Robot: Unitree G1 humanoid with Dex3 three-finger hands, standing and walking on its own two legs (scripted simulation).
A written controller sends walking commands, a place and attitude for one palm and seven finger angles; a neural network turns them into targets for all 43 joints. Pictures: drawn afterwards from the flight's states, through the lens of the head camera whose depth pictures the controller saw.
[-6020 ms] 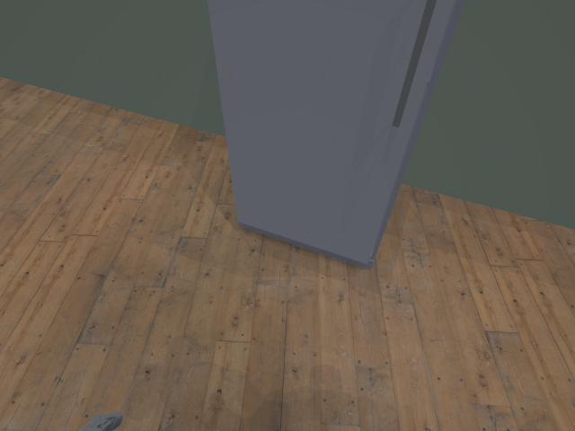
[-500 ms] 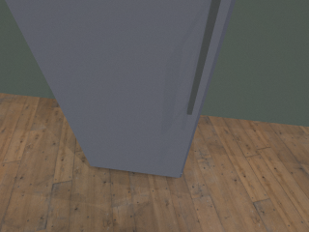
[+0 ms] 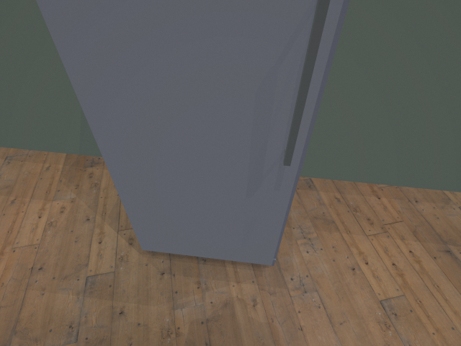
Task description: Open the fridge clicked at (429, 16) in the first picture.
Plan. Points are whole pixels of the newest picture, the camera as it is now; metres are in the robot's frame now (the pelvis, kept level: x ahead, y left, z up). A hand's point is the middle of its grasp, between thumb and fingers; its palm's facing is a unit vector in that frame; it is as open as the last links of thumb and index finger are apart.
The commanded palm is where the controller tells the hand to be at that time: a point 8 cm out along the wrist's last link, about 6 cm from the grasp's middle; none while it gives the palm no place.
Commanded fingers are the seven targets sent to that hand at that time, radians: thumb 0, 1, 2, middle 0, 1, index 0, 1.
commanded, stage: look again from close up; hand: right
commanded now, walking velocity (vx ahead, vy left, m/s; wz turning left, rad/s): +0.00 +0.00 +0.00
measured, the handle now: (301, 94) +0.57 -0.11 +0.17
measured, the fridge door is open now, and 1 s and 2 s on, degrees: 0 0 0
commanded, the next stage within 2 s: none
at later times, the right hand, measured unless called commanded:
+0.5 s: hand out of the picture +0.01 -0.16 -0.17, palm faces +0.05 +0.98 -0.17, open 7.3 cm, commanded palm none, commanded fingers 0.00 -0.90 -0.90 0.20 0.30 0.20 0.30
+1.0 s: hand out of the picture +0.00 -0.16 -0.17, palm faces +0.06 +0.99 -0.16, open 7.4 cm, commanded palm none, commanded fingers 0.00 -0.90 -0.90 0.20 0.30 0.20 0.30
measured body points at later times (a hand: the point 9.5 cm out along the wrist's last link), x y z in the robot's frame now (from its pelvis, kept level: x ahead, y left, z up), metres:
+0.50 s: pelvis +0.01 +0.00 +0.00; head +0.00 +0.00 +0.45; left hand +0.00 +0.21 -0.16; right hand +0.01 -0.21 -0.16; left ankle +0.06 +0.12 -0.74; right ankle +0.01 -0.10 -0.74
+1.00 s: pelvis +0.01 +0.00 +0.00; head +0.01 +0.00 +0.45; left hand +0.01 +0.21 -0.16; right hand +0.00 -0.21 -0.16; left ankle +0.06 +0.12 -0.74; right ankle +0.01 -0.10 -0.74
